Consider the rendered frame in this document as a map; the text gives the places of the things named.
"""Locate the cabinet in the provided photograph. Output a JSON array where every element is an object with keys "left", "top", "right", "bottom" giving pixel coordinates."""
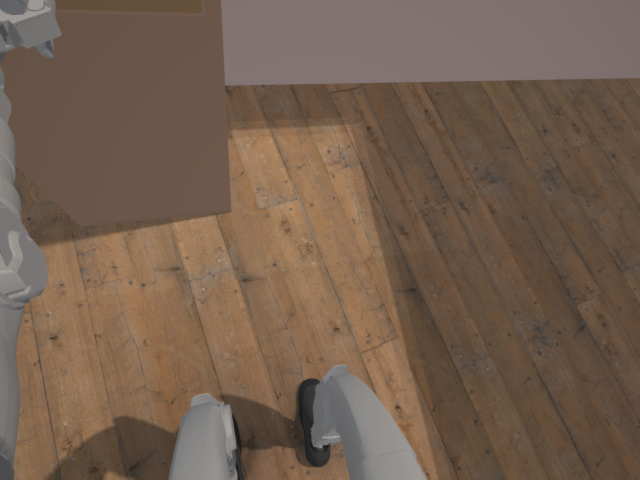
[{"left": 0, "top": 0, "right": 232, "bottom": 227}]

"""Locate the left robot hand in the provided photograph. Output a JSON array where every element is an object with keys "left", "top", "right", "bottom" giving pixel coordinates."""
[{"left": 0, "top": 0, "right": 62, "bottom": 63}]

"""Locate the robot right shin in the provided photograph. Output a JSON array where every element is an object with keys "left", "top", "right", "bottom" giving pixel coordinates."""
[{"left": 310, "top": 365, "right": 348, "bottom": 447}]

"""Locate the left robot forearm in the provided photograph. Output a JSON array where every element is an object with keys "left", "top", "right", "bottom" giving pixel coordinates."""
[{"left": 0, "top": 67, "right": 21, "bottom": 221}]

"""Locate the robot right foot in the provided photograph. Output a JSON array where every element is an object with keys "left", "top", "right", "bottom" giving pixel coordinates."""
[{"left": 298, "top": 379, "right": 330, "bottom": 467}]

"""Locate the robot left upper arm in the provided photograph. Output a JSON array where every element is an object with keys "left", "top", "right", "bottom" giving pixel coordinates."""
[{"left": 0, "top": 206, "right": 48, "bottom": 480}]

